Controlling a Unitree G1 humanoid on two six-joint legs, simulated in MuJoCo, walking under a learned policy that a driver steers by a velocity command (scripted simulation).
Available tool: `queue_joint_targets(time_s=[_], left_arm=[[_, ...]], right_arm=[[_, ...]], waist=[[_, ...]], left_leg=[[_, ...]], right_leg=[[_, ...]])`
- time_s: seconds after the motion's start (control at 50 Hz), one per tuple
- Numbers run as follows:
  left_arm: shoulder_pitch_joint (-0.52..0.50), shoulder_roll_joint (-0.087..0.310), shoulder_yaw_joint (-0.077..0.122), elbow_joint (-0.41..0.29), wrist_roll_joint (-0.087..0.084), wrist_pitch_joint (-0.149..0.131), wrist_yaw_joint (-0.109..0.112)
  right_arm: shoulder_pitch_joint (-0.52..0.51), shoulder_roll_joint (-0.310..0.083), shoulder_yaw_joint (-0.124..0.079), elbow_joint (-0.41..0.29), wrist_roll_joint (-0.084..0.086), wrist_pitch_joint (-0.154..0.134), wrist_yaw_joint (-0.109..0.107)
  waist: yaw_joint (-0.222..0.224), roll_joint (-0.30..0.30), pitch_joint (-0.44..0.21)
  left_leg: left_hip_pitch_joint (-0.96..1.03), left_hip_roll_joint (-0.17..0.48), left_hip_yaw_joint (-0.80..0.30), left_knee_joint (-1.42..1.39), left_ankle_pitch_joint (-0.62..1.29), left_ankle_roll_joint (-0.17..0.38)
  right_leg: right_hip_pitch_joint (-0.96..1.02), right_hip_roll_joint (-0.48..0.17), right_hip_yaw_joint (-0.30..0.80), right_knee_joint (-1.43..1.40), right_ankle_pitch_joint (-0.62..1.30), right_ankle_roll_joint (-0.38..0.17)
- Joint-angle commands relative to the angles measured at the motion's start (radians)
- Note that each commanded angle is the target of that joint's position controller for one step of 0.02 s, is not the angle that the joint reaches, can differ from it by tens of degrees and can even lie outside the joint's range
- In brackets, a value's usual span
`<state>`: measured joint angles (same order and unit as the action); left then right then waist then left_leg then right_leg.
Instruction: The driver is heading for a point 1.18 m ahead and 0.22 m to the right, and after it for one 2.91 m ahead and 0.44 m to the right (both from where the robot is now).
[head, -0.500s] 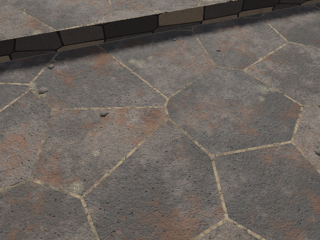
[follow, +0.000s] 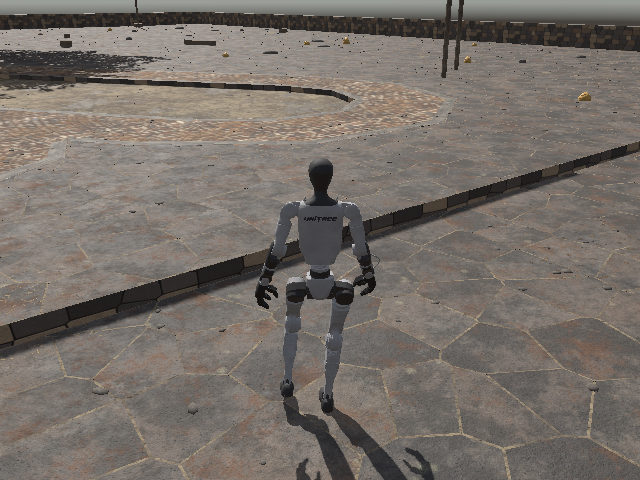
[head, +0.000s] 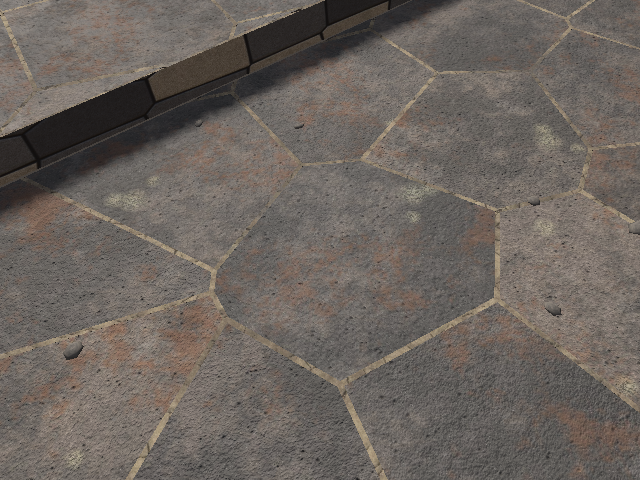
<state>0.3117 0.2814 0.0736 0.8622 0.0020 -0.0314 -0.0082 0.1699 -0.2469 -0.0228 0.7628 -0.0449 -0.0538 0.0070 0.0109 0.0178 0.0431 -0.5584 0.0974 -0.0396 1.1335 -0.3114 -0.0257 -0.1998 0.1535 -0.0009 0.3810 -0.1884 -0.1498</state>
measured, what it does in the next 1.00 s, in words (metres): walks ahead, turning right: left foot, then right foot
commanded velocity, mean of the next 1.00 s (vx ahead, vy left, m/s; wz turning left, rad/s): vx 0.50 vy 0.00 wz -0.46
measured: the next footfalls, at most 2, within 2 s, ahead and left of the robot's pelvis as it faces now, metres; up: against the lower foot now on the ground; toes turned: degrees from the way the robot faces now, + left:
left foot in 0.30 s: +0.36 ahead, +0.13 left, +0.00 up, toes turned -13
right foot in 0.82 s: +0.52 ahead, -0.18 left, +0.00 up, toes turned -29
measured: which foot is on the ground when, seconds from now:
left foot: up 0.00-0.28, down 0.30-0.84, up 0.86-1.00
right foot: down 0.00-0.30, up 0.32-0.80, down 0.82-1.00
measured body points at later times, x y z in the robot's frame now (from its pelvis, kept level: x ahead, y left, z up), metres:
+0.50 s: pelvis +0.27 +0.04 +0.00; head +0.30 +0.05 +0.45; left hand +0.44 +0.29 -0.12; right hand +0.30 -0.25 -0.10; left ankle +0.32 +0.13 -0.74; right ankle +0.20 -0.06 -0.65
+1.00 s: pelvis +0.49 -0.10 +0.00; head +0.51 -0.13 +0.45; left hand +0.70 +0.09 -0.11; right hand +0.43 -0.36 -0.14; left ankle +0.53 +0.05 -0.65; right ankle +0.48 -0.16 -0.74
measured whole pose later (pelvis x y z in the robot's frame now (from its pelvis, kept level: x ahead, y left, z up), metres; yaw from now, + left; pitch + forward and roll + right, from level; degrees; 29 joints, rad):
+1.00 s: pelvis +0.49 -0.10 +0.00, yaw -27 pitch +1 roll +1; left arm 0.26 0.25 0.03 0.82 0.02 -0.05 -0.01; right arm 0.30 -0.26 -0.03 0.83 -0.03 -0.04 0.02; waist -0.02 0.03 0.04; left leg -0.46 0.09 0.02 1.10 -0.33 0.03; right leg -0.23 0.07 -0.05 0.40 -0.18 -0.09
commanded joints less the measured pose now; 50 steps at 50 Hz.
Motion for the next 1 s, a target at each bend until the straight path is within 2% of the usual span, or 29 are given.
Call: queue_joint_targets(time_s=[0.02, 0.1, 0.2, 0.24, 0.28, 0.3, 0.32, 0.34, 0.36, 0.38, 0.4, 0.44, 0.46, 0.5, 0.58, 0.66, 0.72, 0.76, 0.78, 0.8, 0.82, 0.84, 0.86, 0.88, 0.9, 0.92, 0.94, 0.96, 1.0], left_arm=[[0.032, 0.144, 0.031, -0.056, -0.003, -0.028, 0.002], [0.106, 0.147, 0.034, -0.051, -0.004, -0.022, 0.002], [0.160, 0.165, 0.038, -0.058, 0.011, -0.016, 0.013], [0.121, 0.180, 0.042, -0.075, 0.015, -0.017, 0.019], [0.057, 0.196, 0.043, -0.094, 0.015, -0.024, 0.014], [0.044, 0.176, 0.037, -0.097, 0.005, -0.032, 0.004], [0.061, 0.087, 0.010, -0.130, -0.004, -0.042, 0.001], [0.182, 0.048, 0.001, -0.162, -0.019, -0.035, -0.001], [0.148, 0.129, 0.009, -0.116, 0.017, -0.014, 0.010], [0.075, 0.135, 0.012, -0.119, 0.023, -0.009, -0.002], [0.048, 0.114, 0.009, -0.125, 0.021, -0.005, -0.011], [0.042, 0.096, 0.006, -0.126, 0.035, 0.016, -0.029], [0.036, 0.089, 0.004, -0.131, 0.035, 0.024, -0.035], [-0.012, 0.079, 0.000, -0.156, 0.034, 0.033, -0.045], [-0.140, 0.062, -0.009, -0.205, 0.034, 0.034, -0.057], [-0.260, 0.020, -0.033, -0.241, 0.033, 0.022, -0.069], [-0.316, 0.026, -0.039, -0.256, 0.039, 0.017, -0.067], [-0.310, 0.038, -0.035, -0.256, 0.047, 0.012, -0.058], [-0.263, 0.046, -0.031, -0.241, 0.051, 0.006, -0.051], [-0.143, 0.054, -0.023, -0.202, 0.057, -0.006, -0.044], [0.017, 0.091, -0.006, -0.145, 0.069, -0.015, -0.032], [0.147, 0.199, 0.022, -0.131, 0.083, -0.018, -0.014], [0.165, 0.254, 0.038, -0.122, 0.035, -0.008, -0.005], [0.106, 0.228, 0.035, -0.120, 0.015, -0.006, 0.001], [0.053, 0.166, 0.018, -0.111, 0.015, -0.013, 0.005], [0.011, 0.114, 0.002, -0.104, 0.017, -0.018, 0.004], [-0.019, 0.084, -0.009, -0.097, 0.011, -0.025, 0.003], [-0.039, 0.067, -0.015, -0.097, 0.012, -0.031, 0.001], [-0.016, 0.075, -0.012, -0.078, 0.008, -0.047, -0.001]], right_arm=[[0.036, -0.078, -0.016, -0.052, -0.005, 0.021, 0.006], [-0.122, -0.078, -0.010, -0.106, 0.004, 0.020, 0.011], [-0.240, -0.093, -0.002, -0.157, 0.014, 0.001, 0.015], [-0.195, -0.116, -0.007, -0.155, 0.017, -0.008, 0.013], [-0.016, -0.157, -0.025, -0.103, 0.019, -0.019, -0.002], [0.117, -0.193, -0.039, -0.075, 0.009, -0.033, -0.014], [0.282, -0.269, -0.056, -0.073, -0.014, -0.036, -0.033], [0.221, -0.340, -0.074, -0.076, -0.016, -0.019, -0.032], [0.149, -0.232, -0.061, -0.090, 0.000, -0.007, -0.026], [0.095, -0.151, -0.040, -0.098, 0.009, -0.006, -0.022], [0.071, -0.122, -0.032, -0.090, 0.007, -0.008, -0.018], [0.090, -0.113, -0.028, -0.064, 0.014, -0.021, -0.020], [0.108, -0.116, -0.030, -0.053, 0.020, -0.032, -0.016], [0.129, -0.125, -0.037, -0.037, 0.028, -0.048, -0.008], [0.165, -0.133, -0.044, -0.008, 0.026, -0.048, -0.006], [0.200, -0.140, -0.044, 0.024, 0.025, -0.047, 0.000], [0.251, -0.162, -0.049, 0.059, 0.026, -0.038, -0.002], [0.274, -0.182, -0.051, 0.084, 0.027, -0.024, -0.005], [0.277, -0.195, -0.052, 0.094, 0.027, -0.017, -0.007], [0.273, -0.198, -0.050, 0.101, 0.031, -0.010, -0.010], [0.275, -0.176, -0.040, 0.093, 0.034, -0.009, -0.011], [0.294, -0.087, -0.015, 0.030, 0.055, -0.015, 0.000], [0.296, -0.110, -0.027, 0.019, 0.045, -0.011, 0.003], [0.204, -0.156, -0.042, 0.008, 0.034, -0.005, 0.000], [0.168, -0.119, -0.030, 0.001, 0.042, -0.014, 0.004], [0.176, -0.106, -0.028, 0.014, 0.040, -0.014, 0.008], [0.198, -0.102, -0.028, 0.025, 0.024, -0.001, 0.010], [0.233, -0.093, -0.027, 0.047, 0.013, 0.014, 0.015], [0.229, -0.082, -0.030, 0.051, 0.008, 0.029, 0.026]], waist=[[-0.023, -0.031, -0.022], [0.045, -0.075, -0.015], [0.090, -0.090, -0.018], [0.053, -0.103, -0.023], [-0.036, -0.097, -0.086], [-0.107, -0.034, -0.164], [-0.153, 0.093, -0.326], [-0.048, 0.337, -0.369], [-0.034, 0.123, -0.222], [-0.036, 0.025, -0.110], [-0.021, 0.014, -0.060], [-0.006, 0.087, -0.032], [-0.004, 0.098, -0.038], [-0.002, 0.089, -0.034], [-0.019, 0.071, -0.002], [-0.046, 0.074, 0.022], [-0.063, 0.076, 0.039], [-0.052, 0.080, 0.029], [-0.026, 0.086, -0.005], [0.034, 0.069, -0.073], [0.096, 0.034, -0.179], [0.129, -0.153, -0.339], [0.107, -0.239, -0.419], [0.099, -0.113, -0.288], [0.065, -0.090, -0.162], [0.022, -0.062, -0.092], [-0.015, -0.080, -0.059], [-0.036, -0.090, -0.058], [-0.046, -0.088, -0.055]], left_leg=[[-0.052, 0.005, 0.038, -0.114, 0.084, -0.033], [-0.099, -0.017, 0.042, -0.323, 0.237, -0.042], [-0.089, -0.066, 0.032, -0.488, 0.254, -0.019], [0.021, -0.083, 0.013, -0.565, 0.211, 0.004], [0.290, -0.130, 0.030, -0.635, 0.150, 0.038], [0.495, -0.072, -0.015, -0.691, 0.160, 0.071], [0.722, 0.191, -0.276, -0.723, -0.065, 0.119], [0.836, 0.372, -0.749, -0.870, -0.136, 0.229], [0.706, 0.336, -0.701, -0.869, -0.272, 0.226], [0.577, 0.279, -0.523, -0.882, -0.217, 0.204], [0.499, 0.228, -0.382, -0.904, -0.066, 0.185], [0.427, 0.164, -0.201, -0.933, 0.118, 0.160], [0.422, 0.160, -0.160, -0.939, 0.195, 0.164], [0.437, 0.169, -0.092, -0.961, 0.284, 0.178], [0.474, 0.160, 0.038, -0.988, 0.363, 0.185], [0.460, 0.130, 0.137, -0.989, 0.404, 0.167], [0.514, 0.159, 0.155, -0.974, 0.461, 0.159], [0.581, 0.176, 0.168, -0.896, 0.652, 0.154], [0.604, 0.176, 0.183, -0.804, 0.819, 0.148], [0.591, 0.157, 0.216, -0.644, 0.906, 0.134], [0.470, 0.125, 0.238, -0.438, 0.785, 0.114], [0.150, 0.039, 0.257, -0.088, 0.348, 0.071], [-0.039, -0.106, 0.142, 0.157, -0.219, 0.051], [-0.128, -0.051, 0.033, 0.198, -0.156, 0.063], [-0.128, -0.021, 0.025, 0.150, -0.090, 0.069], [-0.080, 0.010, 0.025, 0.061, -0.051, 0.071], [-0.025, 0.022, 0.025, 0.006, -0.033, 0.063], [0.029, 0.022, 0.029, -0.017, -0.014, 0.055], [0.032, 0.013, 0.045, -0.042, 0.028, 0.045]], right_leg=[[0.011, -0.254, 0.255, -0.173, 0.374, -0.140], [0.083, -0.229, 0.270, -0.148, 0.356, -0.089], [0.197, -0.262, 0.340, -0.066, 0.440, -0.077], [0.183, -0.276, 0.373, -0.025, 0.459, -0.047], [0.111, -0.241, 0.370, 0.120, 0.572, -0.004], [0.035, -0.174, 0.316, 0.317, 0.517, 0.022], [-0.090, -0.110, 0.220, 0.608, 0.172, 0.042], [-0.378, 0.016, 0.126, 0.803, -0.397, 0.066], [-0.457, -0.094, 0.130, 0.885, -0.310, 0.059], [-0.442, -0.125, 0.117, 0.859, -0.214, 0.065], [-0.418, -0.154, 0.105, 0.821, -0.166, 0.076], [-0.380, -0.187, 0.083, 0.787, -0.137, 0.094], [-0.377, -0.188, 0.075, 0.788, -0.122, 0.098], [-0.427, -0.199, 0.071, 0.781, -0.077, 0.107], [-0.524, -0.217, 0.048, 0.673, 0.040, 0.128], [-0.427, -0.201, -0.004, 0.399, 0.148, 0.115], [-0.361, -0.181, -0.056, 0.273, 0.088, 0.084], [-0.308, -0.150, -0.082, 0.215, -0.001, 0.051], [-0.235, -0.118, -0.097, 0.186, -0.043, 0.032], [-0.081, -0.084, -0.107, 0.115, -0.017, 0.009], [0.163, -0.110, -0.058, 0.101, 0.003, -0.015], [0.493, -0.407, 0.330, 0.077, -0.103, -0.104], [0.554, -0.572, 0.704, -0.058, 0.053, -0.185], [0.474, -0.522, 0.540, -0.042, 0.161, -0.166], [0.332, -0.477, 0.402, -0.059, 0.239, -0.142], [0.216, -0.421, 0.311, -0.096, 0.271, -0.095], [0.133, -0.382, 0.253, -0.129, 0.283, -0.068], [0.082, -0.360, 0.211, -0.159, 0.276, -0.058], [0.062, -0.343, 0.182, -0.203, 0.289, -0.072]])
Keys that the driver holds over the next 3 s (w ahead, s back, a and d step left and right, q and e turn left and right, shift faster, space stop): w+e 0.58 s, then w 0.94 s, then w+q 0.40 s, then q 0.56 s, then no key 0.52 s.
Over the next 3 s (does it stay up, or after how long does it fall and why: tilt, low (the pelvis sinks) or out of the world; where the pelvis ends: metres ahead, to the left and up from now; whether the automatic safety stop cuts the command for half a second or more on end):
stays up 1.11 -0.37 0.00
